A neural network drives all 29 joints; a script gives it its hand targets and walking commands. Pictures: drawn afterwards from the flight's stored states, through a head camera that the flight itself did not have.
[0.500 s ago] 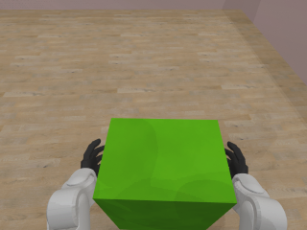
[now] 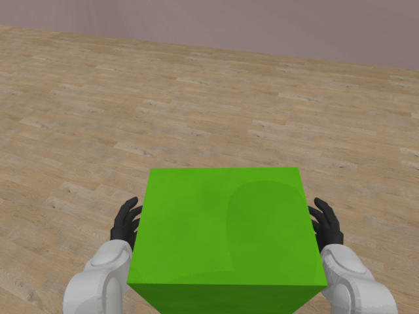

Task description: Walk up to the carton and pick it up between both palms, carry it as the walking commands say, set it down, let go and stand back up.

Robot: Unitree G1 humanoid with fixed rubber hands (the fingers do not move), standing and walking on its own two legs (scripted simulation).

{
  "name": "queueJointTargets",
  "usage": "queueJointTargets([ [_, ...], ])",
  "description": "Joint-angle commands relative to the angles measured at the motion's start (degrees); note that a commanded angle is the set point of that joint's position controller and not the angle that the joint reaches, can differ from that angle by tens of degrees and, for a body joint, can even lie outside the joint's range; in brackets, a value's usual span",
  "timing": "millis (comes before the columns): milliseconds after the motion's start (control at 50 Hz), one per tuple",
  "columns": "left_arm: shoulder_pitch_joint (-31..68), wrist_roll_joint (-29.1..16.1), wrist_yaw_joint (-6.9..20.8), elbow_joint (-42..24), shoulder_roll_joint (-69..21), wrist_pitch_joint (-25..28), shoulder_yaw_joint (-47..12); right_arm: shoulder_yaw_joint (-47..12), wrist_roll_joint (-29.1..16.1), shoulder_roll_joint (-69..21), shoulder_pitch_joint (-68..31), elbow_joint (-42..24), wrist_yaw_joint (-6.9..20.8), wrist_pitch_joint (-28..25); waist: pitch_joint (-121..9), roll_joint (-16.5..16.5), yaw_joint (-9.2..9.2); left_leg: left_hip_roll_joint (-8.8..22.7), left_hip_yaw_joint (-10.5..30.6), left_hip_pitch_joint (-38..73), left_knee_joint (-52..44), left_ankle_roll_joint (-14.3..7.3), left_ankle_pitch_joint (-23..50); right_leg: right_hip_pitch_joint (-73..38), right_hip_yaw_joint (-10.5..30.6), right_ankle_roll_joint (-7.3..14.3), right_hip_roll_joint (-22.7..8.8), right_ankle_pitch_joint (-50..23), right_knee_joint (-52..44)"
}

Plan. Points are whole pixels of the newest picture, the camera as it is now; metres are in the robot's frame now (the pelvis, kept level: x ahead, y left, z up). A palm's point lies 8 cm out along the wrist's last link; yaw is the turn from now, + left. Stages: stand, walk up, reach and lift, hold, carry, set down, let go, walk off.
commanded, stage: carry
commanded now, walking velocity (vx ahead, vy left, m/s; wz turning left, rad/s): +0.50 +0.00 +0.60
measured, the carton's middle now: (223, 253) +0.24 -0.01 +0.02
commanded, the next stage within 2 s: none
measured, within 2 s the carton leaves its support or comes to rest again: neither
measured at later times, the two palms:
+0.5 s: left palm (130, 143) +0.52 +0.23 +0.03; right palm (252, 127) +0.57 -0.09 +0.04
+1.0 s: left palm (102, 85) +0.72 +0.35 +0.09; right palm (195, 55) +0.90 +0.08 +0.09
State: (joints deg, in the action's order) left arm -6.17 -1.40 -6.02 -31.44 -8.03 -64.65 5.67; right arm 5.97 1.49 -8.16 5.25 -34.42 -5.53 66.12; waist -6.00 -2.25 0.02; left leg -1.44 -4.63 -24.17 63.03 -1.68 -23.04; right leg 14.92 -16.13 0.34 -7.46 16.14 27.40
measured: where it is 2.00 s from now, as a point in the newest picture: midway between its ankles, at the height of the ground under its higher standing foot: (137, 176)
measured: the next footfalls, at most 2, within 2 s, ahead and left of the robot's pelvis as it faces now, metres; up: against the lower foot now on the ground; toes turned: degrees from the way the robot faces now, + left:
left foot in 0.34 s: +0.43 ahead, +0.10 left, +0.00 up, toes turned +15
right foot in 0.78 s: +0.59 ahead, -0.05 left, +0.00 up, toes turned +14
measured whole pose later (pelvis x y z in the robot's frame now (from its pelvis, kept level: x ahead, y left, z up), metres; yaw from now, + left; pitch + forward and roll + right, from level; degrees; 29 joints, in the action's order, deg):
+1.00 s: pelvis +0.62 +0.10 +0.00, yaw +31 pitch +4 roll +3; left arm -5.4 -0.6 -6.2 -34.7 -7.9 -67.4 6.0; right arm 5.4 1.5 -7.5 3.2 -35.1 -5.2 68.1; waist -5.5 1.3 1.8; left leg 1.0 -6.4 -31.8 47.7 -0.7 -15.7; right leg -0.5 -16.5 -3.2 -8.5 21.8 18.7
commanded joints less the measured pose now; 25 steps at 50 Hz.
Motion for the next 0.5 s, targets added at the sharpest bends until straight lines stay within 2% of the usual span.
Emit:
queueJointTargets([
  [0, 23.1, -12.98, 6.51, -11.34, -38.8, 0.97, -39.99, -42.15, -13.43, -42.67, -19.16, -1.8, 5.59, -0.56, -3.98, 15.08, 1.29, 5.01, -0.86, -17.8, -5.66, 0.47, 9.72, -22.33, 10.89, 1.67, -14.7, -25.17, -14.89],
  [20, 20.89, -12.74, 6.62, -8.83, -37.37, 0.13, -39.37, -41.14, -11.89, -41.17, -17.75, 0.02, 4.73, -0.17, -1.89, 15.87, 0.93, 5.51, -1.51, -16.94, -8.09, 0.75, 12.51, -19.57, 7.51, 0.58, -13.79, -24.91, -15.97],
  [40, 19.0, -11.98, 6.7, -7.12, -36.42, -0.63, -39.23, -39.74, -11.07, -39.2, -17.64, -0.52, 4.34, -0.17, -1.84, 11.95, 0.92, 5.33, -2.91, -14.4, -9.57, 0.55, 14.13, -18.39, 4.09, 0.05, -12.84, -25.78, -15.82],
  [60, 18.3, -12.31, 6.52, -5.53, -34.43, -1.72, -39.16, -37.19, -8.9, -37.0, -13.89, 3.95, 3.54, 0.99, 1.85, 11.4, 0.6, 4.84, -4.48, -14.27, -10.22, 0.94, 16.28, -15.36, 1.09, -1.11, -10.81, -25.22, -15.91],
  [80, 21.6, -12.74, 6.55, -7.05, -34.32, -2.06, -39.44, -36.9, -8.77, -36.95, -17.43, 1.58, 2.99, 0.79, 3.32, 11.55, 0.48, 4.39, -5.66, -13.61, -8.54, 0.37, 18.68, -14.54, 0.28, -1.6, -10.87, -23.11, -16.92],
  [100, 24.77, -13.88, 6.86, -9.83, -34.3, -1.81, -39.97, -37.11, -8.82, -38.57, -18.4, 1.28, 2.83, 0.87, 3.26, 13.33, 0.83, 3.86, -5.76, -13.63, -12.32, -0.1, 20.28, -15.82, -0.17, -1.65, -10.41, -22.61, -16.78],
  [120, 23.98, -13.38, 6.82, -9.87, -34.0, -1.65, -39.6, -36.99, -8.82, -38.29, -17.53, 1.57, 2.79, 0.75, 4.31, 12.13, 0.27, 3.73, -7.29, -11.74, -11.98, -0.39, 24.04, -13.67, -2.88, -3.27, -8.84, -27.51, -16.3],
  [140, 25.07, -14.71, 7.2, -10.77, -35.77, -1.74, -40.03, -37.13, -9.08, -38.98, -19.58, -1.37, 2.6, 0.43, 4.86, 14.07, 0.55, 3.16, -8.22, -12.66, -13.16, -0.19, 23.62, -15.48, -3.56, -3.2, -7.94, -27.91, -15.67],
  [160, 26.72, -15.43, 7.28, -11.94, -35.88, -1.61, -40.49, -36.8, -9.43, -39.48, -20.42, -1.46, 2.52, 0.14, 4.6, 12.72, 0.71, 2.24, -9.05, -13.47, -16.03, -0.54, 23.59, -17.92, -4.39, -2.95, -7.9, -31.17, -14.5],
  [180, 29.14, -14.31, 6.65, -11.74, -35.1, -1.8, -40.58, -37.9, -10.59, -40.22, -23.19, -1.24, 2.65, 0.43, 7.53, 10.84, 0.73, 2.29, -9.53, -12.02, -19.73, -0.83, 21.25, -16.57, -4.73, -2.97, -8.71, -36.34, -12.44],
  [200, 27.22, -13.79, 6.19, -10.35, -34.29, -2.73, -39.86, -36.54, -9.84, -38.22, -19.25, 0.5, 2.51, 1.38, 7.03, 10.71, -0.19, 2.19, -9.84, -8.09, -22.16, -1.3, 20.4, -14.14, -6.33, -3.29, -9.66, -39.98, -9.6],
  [220, 25.86, -13.29, 6.2, -9.81, -34.36, -2.84, -39.14, -37.03, -10.53, -37.63, -20.08, -1.04, 2.67, 1.32, 4.51, 12.4, -0.05, 0.63, -10.8, -4.17, -24.92, -0.86, 19.5, -13.86, -7.29, -3.87, -9.19, -43.11, -6.25],
  [240, 25.22, -13.64, 6.15, -9.93, -34.51, -3.03, -39.23, -37.4, -11.22, -38.1, -18.95, -0.73, 2.71, 1.4, 1.09, 16.25, -0.69, -1.33, -11.81, -0.41, -26.77, -1.24, 19.08, -15.81, -7.81, -4.59, -7.95, -50.18, -0.97],
  [260, 24.37, -12.8, 6.09, -8.77, -34.33, -3.26, -38.22, -38.78, -12.21, -38.37, -20.8, -1.4, 2.49, 1.39, -1.94, 16.81, -1.15, -4.6, -13.04, 4.64, -28.13, -1.79, 18.52, -16.5, -7.83, -4.92, -7.09, -55.45, 6.75],
  [280, 23.3, -12.99, 6.06, -8.09, -34.4, -3.6, -37.77, -38.89, -12.16, -37.4, -20.6, -2.25, 2.35, 1.79, -8.28, 16.99, -1.88, -6.54, -12.93, 11.78, -33.64, -2.72, 19.73, -19.1, -7.55, -5.42, -6.77, -57.22, 18.79],
  [300, 25.61, -11.8, 5.49, -8.67, -33.04, -3.61, -37.2, -39.6, -12.9, -37.02, -21.99, -3.41, 2.58, 2.24, -8.76, 9.48, -3.4, -4.07, -5.81, 20.1, -37.44, -5.07, 18.67, -9.58, -4.14, -5.84, -5.3, -43.64, 32.43],
  [320, 22.05, -9.83, 5.08, -6.49, -33.82, -3.83, -36.74, -38.93, -12.34, -35.15, -20.26, -2.34, 2.78, 2.35, -8.85, -8.12, -2.18, 9.34, 19.35, 29.68, -39.28, -10.98, 26.01, 8.41, 1.34, -6.54, 2.89, -3.91, 51.26],
  [340, 23.24, -9.75, 4.99, -6.59, -35.48, -3.37, -37.21, -39.36, -13.72, -37.06, -21.41, -2.07, 3.56, 2.11, -15.74, -11.26, -2.15, 16.53, 37.1, 36.59, -43.41, -18.72, 25.36, 18.28, 11.82, -6.07, 8.12, 15.5, 61.42],
  [360, 25.46, -9.96, 5.08, -7.62, -38.69, -2.77, -37.72, -41.36, -16.39, -41.0, -25.22, -4.42, 4.65, 1.67, -16.81, -10.91, -2.0, 18.87, 39.9, 36.24, -45.17, -20.88, 16.62, 22.25, 18.06, -4.72, 4.39, 16.58, 62.93],
  [380, 23.92, -8.96, 5.35, -7.01, -40.37, -2.23, -37.58, -43.25, -17.77, -43.7, -27.9, -5.68, 5.83, 1.02, -13.48, -5.66, -1.29, 17.79, 34.34, 33.76, -42.94, -17.93, 31.09, 25.0, 19.5, -4.44, 2.15, 13.51, 58.26],
  [400, 20.72, -8.39, 5.4, -4.51, -42.25, -1.79, -36.79, -43.32, -18.11, -46.02, -25.6, -2.09, 6.7, 1.07, -15.69, 0.66, -0.91, 16.23, 28.79, 29.51, -42.08, -14.86, 29.85, 21.59, 20.7, -3.92, -0.07, 10.82, 52.74],
  [420, 20.49, -9.16, 6.12, -4.28, -45.77, -0.96, -38.34, -43.74, -18.13, -47.26, -26.81, -3.76, 7.5, -0.01, -12.48, 1.91, -0.18, 14.7, 22.16, 19.63, -43.24, -11.8, 27.6, 16.29, 20.21, -4.64, -3.55, 11.5, 43.23],
  [440, 21.46, -8.93, 6.26, -5.47, -45.9, -0.32, -38.72, -44.05, -17.76, -47.96, -24.81, -1.52, 8.36, -0.25, -10.55, 1.55, 0.73, 11.78, 16.0, 11.9, -44.79, -9.28, 23.77, 10.32, 17.25, -5.08, -3.4, 11.52, 34.1],
  [460, 21.55, -8.89, 6.62, -5.37, -47.38, 0.26, -38.81, -44.02, -16.93, -48.8, -23.16, -0.91, 8.91, -0.68, -8.48, 3.29, 0.44, 11.61, 15.13, 11.11, -47.29, -9.56, 23.29, 9.3, 14.05, -5.6, -1.31, 12.74, 27.56],
  [480, 23.14, -10.25, 6.62, -7.62, -48.62, 1.27, -39.97, -43.03, -16.09, -49.67, -21.95, -1.01, 8.81, -1.63, -11.09, 1.51, 0.04, 11.17, 16.03, 10.48, -48.51, -10.61, 22.14, 5.4, 12.38, -6.06, 1.57, 12.36, 22.22],
])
